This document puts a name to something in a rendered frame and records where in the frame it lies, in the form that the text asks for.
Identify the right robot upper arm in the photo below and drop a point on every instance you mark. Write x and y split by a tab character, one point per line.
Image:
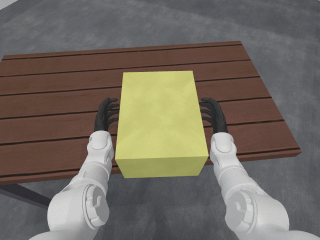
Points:
256	217

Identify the table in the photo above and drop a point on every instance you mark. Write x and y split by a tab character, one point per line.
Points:
49	102

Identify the right robot forearm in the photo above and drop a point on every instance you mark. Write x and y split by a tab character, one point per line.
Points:
229	172

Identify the robot right hand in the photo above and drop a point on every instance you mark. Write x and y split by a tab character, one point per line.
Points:
217	119

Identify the robot left hand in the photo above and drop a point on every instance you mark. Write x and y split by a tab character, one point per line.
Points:
102	120

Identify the left robot upper arm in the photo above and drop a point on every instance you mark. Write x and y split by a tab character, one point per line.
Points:
76	214

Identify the carton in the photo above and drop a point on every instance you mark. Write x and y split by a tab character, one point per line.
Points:
160	129

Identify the left robot forearm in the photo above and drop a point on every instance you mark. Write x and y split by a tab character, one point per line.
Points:
97	166

